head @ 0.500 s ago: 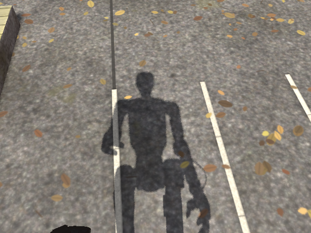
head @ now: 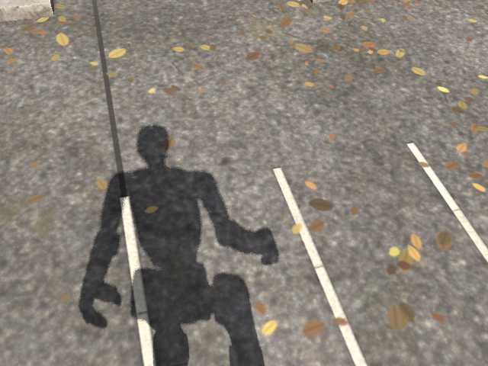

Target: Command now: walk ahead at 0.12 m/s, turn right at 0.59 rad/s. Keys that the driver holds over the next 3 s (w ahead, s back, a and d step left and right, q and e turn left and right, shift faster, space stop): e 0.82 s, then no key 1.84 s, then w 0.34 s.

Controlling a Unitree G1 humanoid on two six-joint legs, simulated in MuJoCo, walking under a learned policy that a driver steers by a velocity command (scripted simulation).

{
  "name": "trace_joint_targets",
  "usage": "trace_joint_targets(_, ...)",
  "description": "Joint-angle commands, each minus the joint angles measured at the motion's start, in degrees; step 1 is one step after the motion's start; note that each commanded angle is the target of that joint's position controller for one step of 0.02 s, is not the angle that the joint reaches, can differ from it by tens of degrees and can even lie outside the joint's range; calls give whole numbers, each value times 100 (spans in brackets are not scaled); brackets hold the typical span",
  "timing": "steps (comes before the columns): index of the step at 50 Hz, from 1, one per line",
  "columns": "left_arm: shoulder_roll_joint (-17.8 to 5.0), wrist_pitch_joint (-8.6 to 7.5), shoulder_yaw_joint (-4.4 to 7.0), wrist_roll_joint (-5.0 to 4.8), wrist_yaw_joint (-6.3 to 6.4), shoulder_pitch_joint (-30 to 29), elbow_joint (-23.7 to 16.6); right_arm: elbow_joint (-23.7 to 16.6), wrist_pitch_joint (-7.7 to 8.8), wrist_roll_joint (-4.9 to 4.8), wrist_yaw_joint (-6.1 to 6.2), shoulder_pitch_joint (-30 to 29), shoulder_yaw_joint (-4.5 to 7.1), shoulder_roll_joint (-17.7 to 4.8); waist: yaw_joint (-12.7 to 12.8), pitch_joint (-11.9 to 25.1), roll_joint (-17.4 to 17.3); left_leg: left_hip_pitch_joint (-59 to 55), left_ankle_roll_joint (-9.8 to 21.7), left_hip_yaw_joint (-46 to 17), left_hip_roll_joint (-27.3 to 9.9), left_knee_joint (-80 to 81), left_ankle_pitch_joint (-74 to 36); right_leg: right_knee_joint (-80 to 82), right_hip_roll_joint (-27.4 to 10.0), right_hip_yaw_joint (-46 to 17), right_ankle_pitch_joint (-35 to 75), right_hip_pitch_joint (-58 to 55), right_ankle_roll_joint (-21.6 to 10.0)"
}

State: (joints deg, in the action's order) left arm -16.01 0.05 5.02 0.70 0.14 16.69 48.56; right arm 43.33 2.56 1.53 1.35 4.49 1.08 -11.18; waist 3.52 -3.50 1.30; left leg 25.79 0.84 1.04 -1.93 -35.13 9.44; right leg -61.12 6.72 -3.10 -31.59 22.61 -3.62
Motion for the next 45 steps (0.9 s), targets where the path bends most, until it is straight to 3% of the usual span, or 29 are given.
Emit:
trace_joint_targets(1,-324,190,73,71,-105,13,-492,-260,-198,29,93,385,217,-713,-305,589,-1041,-1450,922,-1554,-1597,1783,-558,-929,-535,60,435,1247,194)
trace_joint_targets(3,-241,326,36,70,-165,231,-474,-232,-228,34,78,290,246,-734,-147,489,-1059,-886,896,-859,-1300,1883,-750,-845,-515,231,788,811,328)
trace_joint_targets(5,-230,345,17,51,-170,260,-508,-195,-182,20,60,339,256,-725,-111,632,-975,-898,938,-452,-1280,1802,-1161,-389,-523,338,871,612,381)
trace_joint_targets(8,-160,386,-69,39,-243,-121,-724,-157,-181,4,11,391,320,-897,-215,772,-1041,-820,932,-210,-1420,1821,-513,532,-687,452,1033,196,321)
trace_joint_targets(12,-300,370,-80,8,-291,-501,-968,-134,-298,-5,-68,536,422,-1165,-390,864,-1104,-922,788,-194,-1674,1722,282,1536,-622,719,713,-348,143)
trace_joint_targets(14,-218,301,-102,1,-266,-253,-922,-132,-390,-55,-94,488,464,-1272,-217,870,-900,-766,503,22,-1658,1283,273,2552,-482,908,1141,-999,8)
trace_joint_targets(15,-268,240,-95,27,-230,-130,-882,-66,-444,-47,-111,664,485,-1238,-188,775,-620,-436,184,290,-1520,805,419,3249,-479,625,1442,-1412,-66)
trace_joint_targets(16,-657,160,-24,89,-159,-97,-917,-91,-498,-27,-158,890,443,-934,-254,570,682,278,-260,896,-947,-590,1300,4413,-1518,-1052,1218,-1622,-282)
trace_joint_targets(17,-1538,171,180,59,-135,-72,-1102,-558,-537,-74,-118,494,377,-782,-137,174,1661,1512,-514,790,77,-1485,2674,4838,-2974,-3192,2611,-1255,-1001)
trace_joint_targets(18,-1368,161,185,107,-76,273,-973,-567,-592,-36,-79,99,396,-922,77,163,841,1344,-420,-39,-97,-2290,2472,4577,-2819,-2725,3272,-1151,-1262)
trace_joint_targets(19,-1089,154,81,83,-28,11,-937,-518,-608,-125,-92,238,371,-819,-188,176,745,1239,-365,-228,-101,-2503,2025,4455,-2439,-2184,3234,-1049,-1203)
trace_joint_targets(20,-914,165,32,52,-14,-369,-975,-390,-572,-166,-94,434,380,-858,-411,104,572,1139,-307,-300,-127,-2443,1506,4457,-2038,-1737,3120,-1001,-994)
trace_joint_targets(22,-712,131,-23,-22,-3,-629,-1068,-190,-540,-13,-115,784,439,-1022,-501,452,610,949,-247,-229,-17,-2671,1095,4263,-1687,-1361,4088,-1332,-897)
trace_joint_targets(23,-687,110,-28,-62,-29,-546,-1057,-196,-544,-7,-130,808,447,-1024,-500,606,467,887,-243,-231,31,-2749,1075,4185,-1667,-1335,4489,-1476,-904)
trace_joint_targets(24,-717,95,-12,-82,-50,-443,-1023,-216,-552,-28,-146,766,439,-991,-467,682,353,891,-249,-251,42,-2710,1051,4137,-1662,-1353,4632,-1622,-907)
trace_joint_targets(27,-809,90,46,-85,-43,-104,-942,-357,-586,-58,-130,481,408,-929,-300,644,438,1040,-280,-369,65,-2279,994,4152,-1659,-1642,4094,-1959,-959)
trace_joint_targets(34,-988,121,141,30,-74,32,-1006,-556,-517,-106,-68,176,347,-911,-134,651,538,451,-164,-449,297,-1326,1337,3934,-1601,-2307,3988,-1711,-1059)
trace_joint_targets(38,-1063,152,190,32,-124,-160,-1028,-643,-440,-169,-41,228,313,-949,-207,733,604,-220,-51,-494,487,-689,1455,3834,-1482,-2726,4160,-1471,-939)
trace_joint_targets(41,-993,185,189,-55,-130,-535,-1059,-512,-382,-155,16,786,288,-879,-586,718,500,-1520,54,-409,572,988,733,3598,-1093,-2724,3661,-861,-499)
trace_joint_targets(42,-787,173,132,-91,-88,-533,-1083,-464,-340,-98,76,950,324,-1053,-610,730,201,-2147,145,-779,65,1655,474,3271,-805,-2435,2698,-350,-183)
trace_joint_targets(43,-308,153,23,-76,-63,-129,-1075,-560,-332,-15,119,790,366,-1456,-340,771,-1042,-2665,462,-2174,-1369,2113,392,2049,-63,-1407,753,368,172)
trace_joint_targets(44,-720,149,115,18,-29,-123,-1156,-688,-364,5,69,586,453,-1877,-337,568,-1322,-2047,1159,-3098,-2130,2088,-527,1246,495,-493,-315,952,242)
trace_joint_targets(45,-916,149,163,118,-44,-262,-1116,-613,-362,-27,20,715,441,-1631,-386,483,-983,-1705,1451,-2968,-2101,1999,-725,476,84,-574,-162,741,280)
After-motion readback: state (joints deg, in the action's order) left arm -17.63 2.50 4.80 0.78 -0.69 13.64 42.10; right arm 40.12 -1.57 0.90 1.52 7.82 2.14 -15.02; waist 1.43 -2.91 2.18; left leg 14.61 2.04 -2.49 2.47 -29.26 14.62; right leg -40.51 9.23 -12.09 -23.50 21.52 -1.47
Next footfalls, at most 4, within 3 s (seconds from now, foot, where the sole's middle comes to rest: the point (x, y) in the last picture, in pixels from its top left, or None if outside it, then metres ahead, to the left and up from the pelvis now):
0.32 right None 0.04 -0.10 -0.76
0.86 left None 0.12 0.09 -0.76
1.20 right None -0.02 -0.07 -0.76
3.00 left None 0.19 0.05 -0.76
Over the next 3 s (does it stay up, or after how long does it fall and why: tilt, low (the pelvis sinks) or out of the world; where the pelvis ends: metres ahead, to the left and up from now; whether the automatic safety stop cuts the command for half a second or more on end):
stays up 0.09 0.01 0.01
